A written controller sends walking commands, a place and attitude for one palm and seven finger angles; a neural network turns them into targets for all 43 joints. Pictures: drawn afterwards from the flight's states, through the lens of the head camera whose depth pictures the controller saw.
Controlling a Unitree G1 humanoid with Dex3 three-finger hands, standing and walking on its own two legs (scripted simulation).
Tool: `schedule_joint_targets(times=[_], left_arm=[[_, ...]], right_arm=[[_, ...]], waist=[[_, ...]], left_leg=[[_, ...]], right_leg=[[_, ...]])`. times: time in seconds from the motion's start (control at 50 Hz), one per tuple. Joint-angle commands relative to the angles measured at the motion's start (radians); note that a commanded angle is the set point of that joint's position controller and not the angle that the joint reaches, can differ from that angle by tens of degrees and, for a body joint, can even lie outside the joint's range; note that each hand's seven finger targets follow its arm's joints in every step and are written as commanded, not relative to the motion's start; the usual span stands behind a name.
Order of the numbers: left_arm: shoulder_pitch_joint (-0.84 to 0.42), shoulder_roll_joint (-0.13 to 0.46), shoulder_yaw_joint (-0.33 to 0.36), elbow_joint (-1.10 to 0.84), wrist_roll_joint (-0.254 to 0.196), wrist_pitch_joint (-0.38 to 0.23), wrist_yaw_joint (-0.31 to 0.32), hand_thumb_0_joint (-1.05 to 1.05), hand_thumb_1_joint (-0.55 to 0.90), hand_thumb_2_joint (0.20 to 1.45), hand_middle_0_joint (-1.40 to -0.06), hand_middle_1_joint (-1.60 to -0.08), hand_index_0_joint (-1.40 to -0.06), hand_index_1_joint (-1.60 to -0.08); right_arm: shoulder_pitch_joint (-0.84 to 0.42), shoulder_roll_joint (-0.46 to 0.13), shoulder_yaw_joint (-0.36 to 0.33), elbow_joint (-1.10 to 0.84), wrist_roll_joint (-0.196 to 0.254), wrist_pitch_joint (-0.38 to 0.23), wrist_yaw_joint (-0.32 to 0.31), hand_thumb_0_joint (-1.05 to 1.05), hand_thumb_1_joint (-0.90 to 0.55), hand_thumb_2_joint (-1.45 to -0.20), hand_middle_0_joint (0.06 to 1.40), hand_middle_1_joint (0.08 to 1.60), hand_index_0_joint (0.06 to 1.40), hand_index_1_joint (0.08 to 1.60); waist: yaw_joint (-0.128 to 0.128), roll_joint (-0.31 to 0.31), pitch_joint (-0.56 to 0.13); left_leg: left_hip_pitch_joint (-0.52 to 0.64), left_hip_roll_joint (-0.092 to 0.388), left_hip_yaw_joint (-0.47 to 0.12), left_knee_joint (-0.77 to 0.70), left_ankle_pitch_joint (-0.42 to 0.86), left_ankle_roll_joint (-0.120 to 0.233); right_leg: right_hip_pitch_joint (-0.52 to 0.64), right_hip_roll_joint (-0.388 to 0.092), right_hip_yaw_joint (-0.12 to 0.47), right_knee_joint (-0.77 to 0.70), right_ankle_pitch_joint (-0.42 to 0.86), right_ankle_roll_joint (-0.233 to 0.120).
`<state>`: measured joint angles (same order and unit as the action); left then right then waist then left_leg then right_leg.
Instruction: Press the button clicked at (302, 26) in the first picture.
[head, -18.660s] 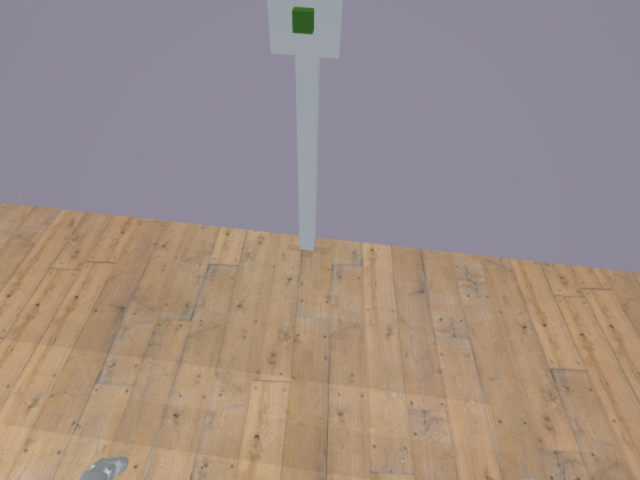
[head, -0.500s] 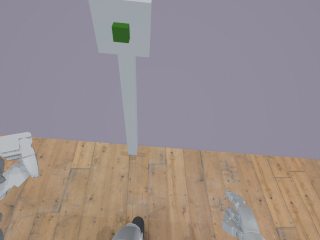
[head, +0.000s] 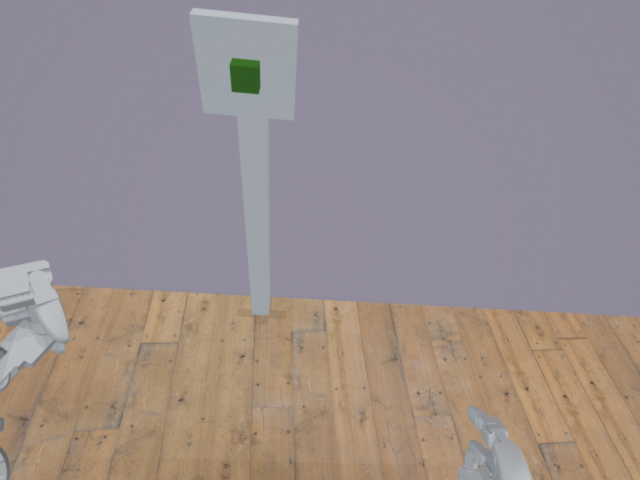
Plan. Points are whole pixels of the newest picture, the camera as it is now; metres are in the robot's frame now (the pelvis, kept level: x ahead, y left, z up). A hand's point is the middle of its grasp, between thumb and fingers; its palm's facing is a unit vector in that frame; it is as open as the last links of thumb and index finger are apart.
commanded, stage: stop stepping back and stand still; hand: left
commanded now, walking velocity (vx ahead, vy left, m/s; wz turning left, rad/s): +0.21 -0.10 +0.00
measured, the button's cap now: (245, 75) +0.74 +0.17 +0.14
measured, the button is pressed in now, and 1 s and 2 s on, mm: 0 0 0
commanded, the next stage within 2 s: let the arm hang, fingers relaxed in 0.66 s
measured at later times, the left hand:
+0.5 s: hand (56, 350) +0.18 +0.23 +0.17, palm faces +0.41 -0.82 -0.41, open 3.1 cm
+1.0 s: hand out of the picture +0.08 +0.22 -0.14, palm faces +0.02 -0.96 -0.29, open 3.1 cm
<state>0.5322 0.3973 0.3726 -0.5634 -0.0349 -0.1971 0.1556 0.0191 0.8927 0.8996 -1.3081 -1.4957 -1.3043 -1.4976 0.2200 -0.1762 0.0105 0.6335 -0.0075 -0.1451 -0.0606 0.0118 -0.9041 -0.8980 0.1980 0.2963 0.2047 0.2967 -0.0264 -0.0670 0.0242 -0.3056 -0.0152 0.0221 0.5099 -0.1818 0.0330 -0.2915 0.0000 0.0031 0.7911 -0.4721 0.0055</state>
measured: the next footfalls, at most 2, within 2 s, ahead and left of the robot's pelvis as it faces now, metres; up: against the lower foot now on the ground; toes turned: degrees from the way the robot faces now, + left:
left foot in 0.42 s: +0.05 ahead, +0.14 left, +0.00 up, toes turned +4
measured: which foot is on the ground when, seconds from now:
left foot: down 0.00-0.14, up 0.16-0.40, down 0.42-1.00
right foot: down 0.00-1.00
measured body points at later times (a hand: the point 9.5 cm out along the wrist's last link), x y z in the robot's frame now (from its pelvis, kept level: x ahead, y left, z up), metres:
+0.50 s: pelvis -0.01 -0.01 +0.00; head +0.00 +0.00 +0.45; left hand +0.16 +0.27 +0.20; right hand +0.16 -0.26 -0.08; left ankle +0.01 +0.13 -0.73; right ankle -0.01 -0.10 -0.73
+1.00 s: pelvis -0.02 +0.01 -0.01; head -0.01 +0.00 +0.44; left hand +0.08 +0.27 -0.11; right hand +0.12 -0.25 -0.13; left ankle +0.01 +0.14 -0.73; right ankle -0.01 -0.10 -0.73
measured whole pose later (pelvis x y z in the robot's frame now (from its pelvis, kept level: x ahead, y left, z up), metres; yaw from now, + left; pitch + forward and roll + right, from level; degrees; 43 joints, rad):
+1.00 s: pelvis -0.02 +0.01 -0.01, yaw +3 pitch +0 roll +1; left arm 0.30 0.25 0.02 0.62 0.04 0.05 0.00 0.01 0.91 0.90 -1.12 -1.31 -1.11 -1.31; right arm 0.15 -0.27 0.00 0.80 -0.03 0.01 0.01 0.01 -0.91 -0.90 0.20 0.30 0.21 0.30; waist -0.02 0.01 0.04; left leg -0.34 0.01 0.02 0.62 -0.27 -0.01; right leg -0.31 -0.05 -0.09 0.66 -0.34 -0.02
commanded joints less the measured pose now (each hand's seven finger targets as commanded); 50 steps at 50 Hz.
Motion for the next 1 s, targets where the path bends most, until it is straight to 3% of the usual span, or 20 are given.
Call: schedule_joint_targets(times=[0.0, 0.04, 0.08, 0.1, 0.12, 0.14, 0.24, 0.34, 0.38, 0.42, 0.48, 0.52, 0.58, 0.62, 0.72, 0.74, 0.78, 0.84, 0.9, 0.98], left_arm=[[0.162, 0.134, 0.111, -0.297, -0.012, -0.079, 0.013, 0.000, 0.900, 0.900, -1.300, -1.500, -1.300, -1.500], [0.207, 0.137, 0.126, -0.251, -0.008, -0.071, 0.017, 0.000, 0.900, 0.900, -1.300, -1.500, -1.300, -1.500], [0.184, 0.137, 0.132, -0.173, 0.003, -0.058, 0.017, 0.000, 0.900, 0.900, -1.300, -1.500, -1.300, -1.500], [0.160, 0.140, 0.128, -0.145, 0.006, -0.050, 0.014, 0.000, 0.900, 0.900, -1.300, -1.500, -1.300, -1.500], [0.139, 0.155, 0.134, -0.123, 0.002, -0.036, 0.011, 0.000, 0.900, 0.900, -1.300, -1.500, -1.300, -1.500], [0.041, 0.148, 0.111, -0.151, -0.015, -0.045, 0.007, 0.000, 0.900, 0.900, -1.300, -1.500, -1.300, -1.500], [-0.034, 0.111, 0.060, -0.106, 0.011, -0.067, 0.003, 0.000, 0.900, 0.900, -1.300, -1.500, -1.300, -1.500], [-0.059, 0.122, 0.048, -0.214, 0.023, -0.083, 0.034, 0.000, 0.900, 0.900, -1.300, -1.500, -1.300, -1.500], [-0.050, 0.131, 0.064, -0.272, 0.015, -0.093, 0.037, 0.000, 0.900, 0.900, -1.300, -1.500, -1.300, -1.500], [0.010, 0.149, 0.094, -0.286, 0.016, -0.103, 0.039, 0.000, 0.900, 0.900, -1.300, -1.500, -1.300, -1.500], [0.089, 0.144, 0.120, -0.224, 0.010, -0.096, 0.018, 0.000, 0.900, 0.900, -1.300, -1.500, -1.300, -1.500], [0.114, 0.151, 0.140, -0.220, 0.008, -0.100, 0.012, 0.000, 0.900, 0.900, -1.300, -1.500, -1.300, -1.500], [0.161, 0.122, 0.117, -0.169, -0.009, -0.096, 0.008, 0.000, 0.900, 0.900, -1.300, -1.500, -1.300, -1.500], [0.171, 0.130, 0.124, -0.151, -0.013, -0.092, 0.012, 0.000, 0.900, 0.900, -1.300, -1.500, -1.300, -1.500], [0.115, 0.157, 0.127, -0.223, -0.013, -0.091, 0.013, 0.000, 0.900, 0.900, -1.300, -1.500, -1.300, -1.500], [-0.032, 0.039, -0.279, 0.604, 0.087, 0.078, -0.129, 0.000, 0.900, 0.900, -1.300, -1.500, -1.300, -1.500], [-0.016, -0.016, -0.260, 0.644, 0.071, 0.174, -0.151, 0.000, 0.900, 0.900, -1.227, -1.420, -1.227, -1.420], [-0.123, -0.001, -0.274, 0.786, 0.075, 0.173, -0.161, 0.000, 0.900, 0.900, -1.117, -1.300, -1.117, -1.300], [-0.221, 0.032, -0.283, 0.971, 0.074, 0.177, -0.156, 0.000, 0.900, 0.900, -1.007, -1.180, -1.007, -1.180], [-0.248, -0.021, -0.321, 1.189, 0.057, 0.204, -0.143, 0.000, 0.900, 0.900, -0.860, -1.020, -0.860, -1.020]], right_arm=[[-0.092, -0.138, -0.047, -0.169, 0.006, -0.057, 0.016, 0.000, -0.900, -0.900, 0.200, 0.300, 0.200, 0.300], [-0.106, -0.137, -0.045, -0.179, 0.002, -0.032, 0.012, 0.000, -0.900, -0.900, 0.200, 0.300, 0.200, 0.300], [-0.114, -0.134, -0.047, -0.184, -0.002, 0.000, 0.003, 0.000, -0.900, -0.900, 0.200, 0.300, 0.200, 0.300], [-0.117, -0.125, -0.054, -0.189, 0.001, 0.019, -0.002, 0.000, -0.900, -0.900, 0.200, 0.300, 0.200, 0.300], [-0.111, -0.123, -0.061, -0.187, 0.004, 0.037, -0.004, 0.000, -0.900, -0.900, 0.200, 0.300, 0.200, 0.300], [-0.120, -0.141, -0.060, -0.164, -0.011, 0.039, -0.007, 0.000, -0.900, -0.900, 0.200, 0.300, 0.200, 0.300], [-0.109, -0.129, -0.043, -0.144, -0.008, 0.013, -0.020, 0.000, -0.900, -0.900, 0.200, 0.300, 0.200, 0.300], [-0.109, -0.129, -0.044, -0.145, -0.015, -0.035, -0.041, 0.000, -0.900, -0.900, 0.200, 0.300, 0.200, 0.300], [-0.082, -0.152, -0.054, -0.157, -0.011, -0.042, -0.037, 0.000, -0.900, -0.900, 0.200, 0.300, 0.200, 0.300], [-0.073, -0.176, -0.063, -0.178, 0.000, -0.035, -0.029, 0.000, -0.900, -0.900, 0.200, 0.300, 0.200, 0.300], [-0.071, -0.142, -0.051, -0.168, 0.004, -0.029, -0.010, 0.000, -0.900, -0.900, 0.200, 0.300, 0.200, 0.300], [-0.075, -0.144, -0.053, -0.176, 0.013, -0.029, -0.006, 0.000, -0.900, -0.900, 0.200, 0.300, 0.200, 0.300], [-0.062, -0.137, -0.063, -0.180, 0.021, -0.010, 0.011, 0.000, -0.900, -0.900, 0.200, 0.300, 0.200, 0.300], [-0.073, -0.132, -0.058, -0.181, 0.019, -0.002, 0.010, 0.000, -0.900, -0.900, 0.200, 0.300, 0.200, 0.300], [-0.102, -0.142, -0.051, -0.190, 0.009, 0.002, -0.007, 0.000, -0.900, -0.900, 0.200, 0.300, 0.200, 0.300], [-0.159, -0.342, -0.105, 0.033, 0.016, -0.030, 0.086, 0.000, -0.900, -0.900, 0.200, 0.300, 0.200, 0.300], [-0.072, -0.263, -0.094, 0.015, 0.013, 0.055, 0.076, 0.000, -0.900, -0.900, 0.200, 0.300, 0.200, 0.300], [-0.075, -0.242, -0.064, 0.013, -0.009, 0.084, 0.072, 0.000, -0.900, -0.900, 0.200, 0.300, 0.200, 0.300], [-0.054, -0.227, -0.061, 0.050, -0.017, 0.115, 0.062, 0.000, -0.900, -0.900, 0.200, 0.300, 0.200, 0.300], [-0.041, -0.174, -0.033, 0.136, -0.025, 0.144, 0.061, 0.000, -0.900, -0.900, 0.200, 0.300, 0.200, 0.300]], waist=[[0.024, 0.257, -0.124], [0.025, 0.313, -0.102], [0.030, 0.245, -0.059], [0.034, 0.077, -0.024], [0.037, -0.183, 0.003], [0.024, -0.191, 0.060], [0.003, -0.020, 0.000], [0.036, -0.006, -0.029], [0.028, 0.127, -0.063], [0.038, 0.293, -0.121], [0.033, 0.303, -0.078], [0.031, 0.234, -0.081], [0.011, -0.018, -0.145], [0.013, -0.038, -0.154], [0.026, 0.077, -0.148], [-0.012, 0.121, -0.069], [0.016, 0.138, -0.112], [0.032, -0.054, -0.111], [0.013, -0.241, -0.121], [0.015, 0.126, -0.076]], left_leg=[[-0.002, 0.219, -0.226, -0.304, -0.202, 0.078], [-0.178, 0.185, -0.163, -0.325, -0.455, 0.044], [-0.336, 0.135, -0.111, -0.209, -0.532, 0.017], [-0.382, 0.064, -0.051, 0.031, -0.487, -0.006], [-0.376, -0.013, 0.000, 0.418, -0.355, -0.028], [-0.410, 0.007, -0.029, 0.601, -0.280, -0.038], [-0.177, 0.071, -0.001, 0.418, -0.101, -0.028], [0.053, 0.024, 0.079, 0.008, -0.092, 0.001], [0.150, 0.070, -0.009, -0.121, -0.058, 0.017], [0.228, 0.249, -0.257, -0.127, 0.185, 0.089], [0.083, 0.224, -0.168, -0.136, 0.290, 0.068], [0.036, 0.160, -0.069, -0.076, 0.257, 0.027], [0.001, 0.070, 0.014, 0.082, 0.187, -0.031], [-0.008, 0.044, 0.019, 0.081, 0.086, -0.036], [0.130, 0.100, -0.033, -0.063, 0.269, -0.012], [0.022, 0.136, -0.062, 0.087, 0.396, -0.007], [0.023, 0.145, -0.058, 0.054, 0.296, 0.004], [-0.071, 0.142, -0.126, 0.033, 0.143, 0.034], [0.031, 0.057, -0.054, 0.113, 0.111, -0.003], [0.056, 0.100, -0.091, -0.011, 0.151, 0.000]], right_leg=[[0.059, 0.011, -0.061, -0.086, 0.026, 0.000], [0.212, 0.041, -0.133, -0.186, 0.040, -0.019], [0.319, 0.027, -0.107, -0.287, -0.001, -0.048], [0.263, -0.062, 0.062, -0.434, -0.116, -0.098], [0.072, -0.298, 0.454, -0.660, -0.373, -0.197], [0.008, -0.389, 0.496, -0.708, -0.281, -0.223], [-0.086, -0.255, 0.174, -0.619, -0.092, -0.156], [-0.008, -0.214, 0.112, -0.528, 0.040, -0.130], [0.010, -0.151, 0.071, -0.368, 0.149, -0.075], [-0.059, -0.031, -0.033, -0.168, 0.212, 0.001], [0.037, -0.010, -0.072, -0.219, 0.116, -0.001], [0.125, -0.021, -0.050, -0.321, 0.354, -0.004], [0.202, -0.149, 0.110, -0.363, 0.726, -0.055], [0.215, -0.184, 0.133, -0.368, 0.829, -0.071], [0.135, -0.070, 0.021, -0.348, 0.542, -0.010], [0.013, -0.136, -0.050, -0.174, 0.632, -0.027], [0.011, -0.104, -0.015, -0.204, 0.425, -0.028], [0.053, -0.098, -0.015, -0.236, 0.354, -0.036], [0.020, -0.186, 0.052, -0.318, 0.500, -0.095], [0.015, -0.125, 0.009, -0.303, 0.307, -0.054]])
